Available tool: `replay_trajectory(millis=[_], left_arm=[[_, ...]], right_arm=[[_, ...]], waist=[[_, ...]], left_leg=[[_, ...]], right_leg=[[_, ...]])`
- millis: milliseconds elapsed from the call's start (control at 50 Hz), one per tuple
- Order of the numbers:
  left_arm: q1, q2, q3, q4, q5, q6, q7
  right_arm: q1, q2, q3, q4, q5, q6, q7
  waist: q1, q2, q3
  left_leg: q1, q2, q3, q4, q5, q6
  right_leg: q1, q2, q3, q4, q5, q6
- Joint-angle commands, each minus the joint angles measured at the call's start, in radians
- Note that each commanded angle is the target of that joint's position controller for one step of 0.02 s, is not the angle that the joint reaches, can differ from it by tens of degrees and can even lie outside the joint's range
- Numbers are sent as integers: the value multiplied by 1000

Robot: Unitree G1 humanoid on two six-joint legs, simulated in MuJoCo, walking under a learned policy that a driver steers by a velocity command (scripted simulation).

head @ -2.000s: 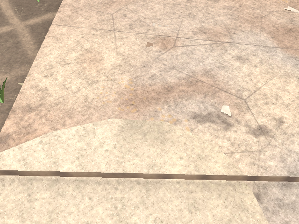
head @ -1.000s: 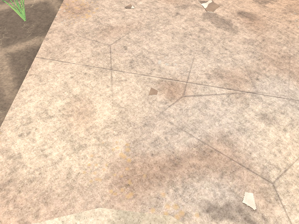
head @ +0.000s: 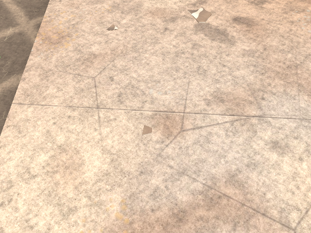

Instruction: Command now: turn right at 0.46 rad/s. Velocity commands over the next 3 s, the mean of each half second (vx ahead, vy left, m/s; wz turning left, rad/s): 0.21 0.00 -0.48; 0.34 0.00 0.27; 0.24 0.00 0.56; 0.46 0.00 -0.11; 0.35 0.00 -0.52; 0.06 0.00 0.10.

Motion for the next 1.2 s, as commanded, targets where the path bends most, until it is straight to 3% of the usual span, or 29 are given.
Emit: replay_trajectory(millis=[20,40,60,80,120,180,340,420,440,460,480,500,520,560,600,680,760,820,840,860,880,900,920,940,960,1000,1020,1140,1200], left_arm=[[157,178,24,-57,33,-38,-3],[104,181,27,-79,31,-55,0],[32,171,27,-105,9,-63,4],[-11,158,23,-122,-3,-56,16],[-2,127,12,-131,-12,-47,28],[51,137,16,-132,-16,-52,40],[54,167,28,-160,-18,-64,23],[33,125,9,-174,-17,-53,14],[28,88,-4,-177,-12,-55,12],[19,17,-27,-186,-5,-61,10],[27,0,-33,-216,-18,-77,6],[8,78,-19,-228,-29,-94,3],[5,128,-10,-219,-22,-106,-6],[-20,122,-8,-208,1,-121,-11],[-90,90,-16,-229,11,-133,-13],[-189,20,-42,-257,3,-145,-21],[-237,60,-32,-278,-13,-147,-30],[-116,124,-3,-253,1,-146,-18],[-17,169,12,-242,15,-145,-5],[136,259,30,-233,33,-132,11],[127,268,29,-225,34,-105,2],[83,164,7,-240,23,-91,1],[34,106,-10,-247,13,-88,2],[-26,90,-18,-245,11,-85,0],[-69,83,-20,-241,14,-83,-2],[-110,105,-11,-228,34,-89,-3],[-119,112,-6,-223,33,-91,-1],[-138,165,13,-204,6,-70,12],[-96,206,26,-186,-18,-67,-4]], right_arm=[[-31,-60,-5,-91,-28,-6,10],[-5,-62,-6,-101,-2,-11,16],[-28,-95,-14,-90,2,-15,15],[-72,-108,-18,-103,-8,-17,7],[-61,-102,-19,-106,-8,-19,12],[-108,-78,-13,-125,3,-41,31],[-156,-87,-4,-158,15,-114,77],[-40,-89,-5,-128,16,-138,82],[31,-105,-10,-107,11,-141,78],[149,-143,-15,-82,-5,-142,73],[207,-226,-30,-68,-25,-134,76],[190,-213,-31,-69,-20,-135,82],[149,-150,-13,-92,3,-135,83],[126,-136,-3,-113,6,-126,90],[152,-126,5,-113,5,-118,89],[204,-150,1,-109,12,-104,73],[273,-170,-3,-102,20,-82,69],[248,-175,-9,-129,25,-62,58],[221,-145,-2,-157,16,-64,58],[208,-61,23,-205,-14,-68,52],[397,-20,36,-212,12,-73,50],[387,-126,9,-175,27,-58,43],[299,-158,-4,-189,29,-45,42],[278,-144,-7,-188,22,-28,38],[261,-133,-11,-200,13,-12,35],[249,-86,-4,-229,14,11,39],[232,-77,-2,-248,12,15,41],[109,-90,2,-338,7,20,86],[49,-115,-5,-380,15,31,104]], waist=[[39,-235,-161],[9,-203,-186],[-1,-111,-155],[3,-78,-140],[-10,-99,-158],[20,-145,-122],[29,-159,-59],[-33,-145,-76],[-62,-122,-93],[-97,-13,-129],[-70,184,-94],[-62,204,2],[-49,137,46],[-41,90,36],[-55,76,32],[-79,101,16],[-81,123,15],[5,126,-59],[56,95,-144],[107,-105,-307],[20,-411,-447],[26,-263,-352],[31,-190,-231],[3,-131,-177],[-19,-141,-124],[-44,-172,-82],[-46,-172,-77],[-27,-141,-103],[-6,-134,-88]], left_leg=[[-309,-100,-153,519,-278,-18],[-368,-86,-179,555,-198,-4],[-385,-53,-185,529,-109,2],[-394,-39,-200,472,-26,2],[-330,-48,-178,375,39,4],[-315,-71,-158,159,108,8],[-153,-101,-156,-137,144,31],[115,-100,-111,-311,261,65],[234,-51,-145,-325,242,84],[359,98,-308,-383,110,134],[424,247,-642,-511,-166,245],[372,322,-810,-557,-332,329],[348,287,-749,-554,-307,320],[323,200,-611,-562,-135,276],[274,142,-510,-578,60,264],[155,60,-355,-560,290,246],[146,82,-395,-488,415,231],[144,35,-389,-309,595,150],[64,-17,-359,-149,554,109],[-127,-102,-264,172,197,57],[-318,-158,-211,393,-290,25],[-360,-78,-232,508,-225,6],[-397,-56,-196,532,-165,-3],[-370,-27,-177,518,-116,-13],[-341,-6,-166,493,-81,-20],[-261,0,-132,457,-1,-27],[-256,4,-126,411,28,-29],[-143,6,-88,113,213,7],[-114,0,-66,21,162,49]], right_leg=[[336,-344,583,-277,671,-312],[345,-337,548,-275,531,-304],[329,-275,481,-279,400,-240],[308,-251,451,-286,318,-199],[279,-195,405,-315,213,-178],[291,-174,457,-418,-192,-185],[196,-158,520,-427,-263,-196],[81,-97,491,-336,-276,-142],[5,-64,459,-255,-287,-110],[-106,10,346,-17,-311,-57],[-316,113,189,203,-337,-26],[-460,47,184,362,-351,-20],[-495,-8,178,424,-263,-11],[-474,-50,126,416,-125,6],[-412,-61,95,326,-25,28],[-185,-5,37,25,115,69],[-34,34,52,-125,181,81],[198,26,65,-241,250,31],[381,-67,126,-224,323,-13],[650,-305,311,-143,629,-81],[766,-520,602,-182,685,-239],[650,-456,553,-222,553,-223],[541,-394,400,-231,522,-183],[431,-342,310,-254,512,-160],[327,-314,248,-285,506,-157],[184,-284,145,-357,495,-171],[172,-287,118,-373,492,-183],[197,-308,7,-365,452,-173],[221,-339,23,-371,154,-146]])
